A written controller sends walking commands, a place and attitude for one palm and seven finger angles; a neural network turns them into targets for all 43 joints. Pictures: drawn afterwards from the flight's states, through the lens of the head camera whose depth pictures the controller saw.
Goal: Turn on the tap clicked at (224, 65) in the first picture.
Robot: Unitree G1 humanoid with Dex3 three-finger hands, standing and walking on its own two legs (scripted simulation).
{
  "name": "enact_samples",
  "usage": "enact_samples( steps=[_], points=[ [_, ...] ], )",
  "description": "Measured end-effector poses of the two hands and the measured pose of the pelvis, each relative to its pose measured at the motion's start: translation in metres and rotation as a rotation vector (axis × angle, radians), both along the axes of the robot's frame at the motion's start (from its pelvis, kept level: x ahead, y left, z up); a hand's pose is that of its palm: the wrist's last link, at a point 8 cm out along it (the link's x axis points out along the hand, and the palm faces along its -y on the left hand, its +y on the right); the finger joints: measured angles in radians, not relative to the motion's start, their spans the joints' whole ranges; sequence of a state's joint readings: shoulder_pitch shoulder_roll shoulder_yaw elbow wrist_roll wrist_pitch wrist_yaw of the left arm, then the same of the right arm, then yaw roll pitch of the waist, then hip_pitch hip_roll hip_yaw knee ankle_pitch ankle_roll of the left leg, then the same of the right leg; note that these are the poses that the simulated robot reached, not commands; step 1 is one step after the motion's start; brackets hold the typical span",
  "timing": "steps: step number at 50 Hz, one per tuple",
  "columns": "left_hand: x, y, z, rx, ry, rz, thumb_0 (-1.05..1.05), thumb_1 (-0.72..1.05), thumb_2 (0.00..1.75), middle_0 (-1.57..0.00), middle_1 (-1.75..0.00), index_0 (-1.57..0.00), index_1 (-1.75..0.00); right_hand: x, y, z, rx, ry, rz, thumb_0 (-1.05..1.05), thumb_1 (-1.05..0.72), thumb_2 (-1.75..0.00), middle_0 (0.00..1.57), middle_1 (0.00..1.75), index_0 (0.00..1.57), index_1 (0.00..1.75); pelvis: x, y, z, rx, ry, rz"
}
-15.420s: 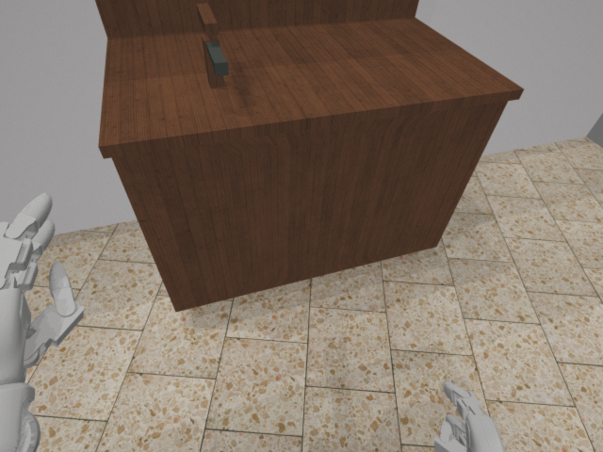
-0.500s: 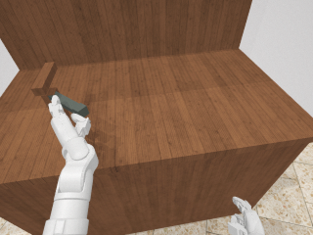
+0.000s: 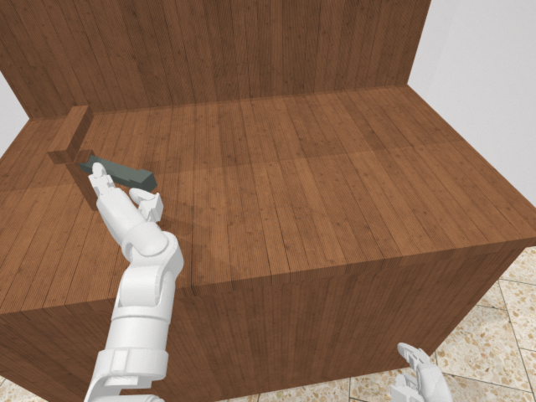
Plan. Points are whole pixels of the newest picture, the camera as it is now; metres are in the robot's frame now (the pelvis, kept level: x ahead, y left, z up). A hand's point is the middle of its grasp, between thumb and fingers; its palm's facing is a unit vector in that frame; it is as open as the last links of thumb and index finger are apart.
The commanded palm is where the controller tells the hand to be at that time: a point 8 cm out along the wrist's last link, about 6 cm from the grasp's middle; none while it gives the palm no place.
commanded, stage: push the lever round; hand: left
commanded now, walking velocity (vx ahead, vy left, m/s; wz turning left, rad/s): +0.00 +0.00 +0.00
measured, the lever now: (143, 182) +0.40 +0.24 +0.14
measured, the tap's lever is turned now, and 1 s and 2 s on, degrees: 56 79 80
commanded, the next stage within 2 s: lift the hand up off the lever in 0.68 s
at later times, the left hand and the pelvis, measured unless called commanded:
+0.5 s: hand (171, 184) +0.40 +0.20 +0.14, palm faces +0.76 -0.64 -0.07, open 7.8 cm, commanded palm +0.35 +0.21 +0.14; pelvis +0.00 +0.00 +0.00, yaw +0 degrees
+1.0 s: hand (166, 177) +0.40 +0.20 +0.15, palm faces +0.77 -0.63 -0.05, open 7.8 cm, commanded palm +0.35 +0.22 +0.15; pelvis +0.00 +0.01 +0.00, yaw -1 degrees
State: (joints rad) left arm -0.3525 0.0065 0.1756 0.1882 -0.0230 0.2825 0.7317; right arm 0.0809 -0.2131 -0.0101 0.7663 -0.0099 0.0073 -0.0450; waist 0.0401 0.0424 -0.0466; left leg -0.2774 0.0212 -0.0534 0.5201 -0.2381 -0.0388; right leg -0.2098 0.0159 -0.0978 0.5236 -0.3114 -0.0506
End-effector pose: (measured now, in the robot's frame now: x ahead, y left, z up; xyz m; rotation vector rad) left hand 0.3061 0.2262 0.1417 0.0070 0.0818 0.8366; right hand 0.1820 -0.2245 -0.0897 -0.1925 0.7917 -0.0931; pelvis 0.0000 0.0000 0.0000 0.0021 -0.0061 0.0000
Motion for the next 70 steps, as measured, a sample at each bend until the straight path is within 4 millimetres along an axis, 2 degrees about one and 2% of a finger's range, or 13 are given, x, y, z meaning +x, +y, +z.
enact_samples(
  steps=[17, 40, 48, 55, 62, 70],
  points=[
    [0.025, -0.010, 0.002, 0.002, 0.026, 0.030, 0.02, 0.92, 0.92, -0.15, -0.15, -0.15, -0.15, -0.017, 0.007, -0.011, 0.024, 0.054, -0.004, 0.01, -0.90, -0.90, 0.20, 0.30, 0.20, 0.30, -0.003, 0.003, -0.001, -0.001, 0.033, -0.006],
    [0.056, -0.013, 0.002, 0.000, 0.043, 0.043, 0.01, 0.91, 0.91, -0.15, -0.15, -0.15, -0.15, -0.041, -0.010, -0.020, 0.001, 0.128, -0.060, 0.01, -0.91, -0.90, 0.20, 0.30, 0.20, 0.30, 0.001, 0.004, -0.003, -0.001, 0.068, -0.019],
    [0.046, -0.005, 0.007, 0.005, 0.015, 0.052, 0.02, 0.90, 0.91, -0.15, -0.15, -0.15, -0.15, -0.041, -0.011, -0.018, 0.010, 0.117, -0.075, 0.01, -0.91, -0.90, 0.20, 0.30, 0.20, 0.30, 0.004, 0.005, -0.003, -0.001, 0.055, -0.025],
    [0.036, -0.001, 0.012, -0.005, 0.008, 0.044, 0.02, 0.90, 0.90, -0.15, -0.15, -0.15, -0.15, -0.034, -0.006, -0.012, 0.003, 0.087, -0.054, 0.01, -0.91, -0.90, 0.20, 0.30, 0.20, 0.30, 0.000, 0.005, -0.001, -0.003, 0.030, -0.017],
    [0.037, -0.004, 0.020, 0.000, 0.009, 0.029, 0.02, 0.90, 0.90, -0.14, -0.15, -0.15, -0.15, -0.023, 0.002, -0.006, 0.007, 0.049, -0.026, 0.01, -0.91, -0.90, 0.20, 0.30, 0.20, 0.30, -0.007, 0.006, 0.000, -0.004, 0.028, -0.013],
    [0.039, -0.006, 0.022, -0.018, 0.024, 0.032, 0.02, 0.90, 0.90, -0.14, -0.15, -0.15, -0.15, -0.019, 0.010, -0.006, 0.026, 0.042, -0.021, 0.01, -0.91, -0.90, 0.20, 0.30, 0.20, 0.30, -0.004, 0.008, 0.001, -0.002, 0.029, -0.020]
  ],
)
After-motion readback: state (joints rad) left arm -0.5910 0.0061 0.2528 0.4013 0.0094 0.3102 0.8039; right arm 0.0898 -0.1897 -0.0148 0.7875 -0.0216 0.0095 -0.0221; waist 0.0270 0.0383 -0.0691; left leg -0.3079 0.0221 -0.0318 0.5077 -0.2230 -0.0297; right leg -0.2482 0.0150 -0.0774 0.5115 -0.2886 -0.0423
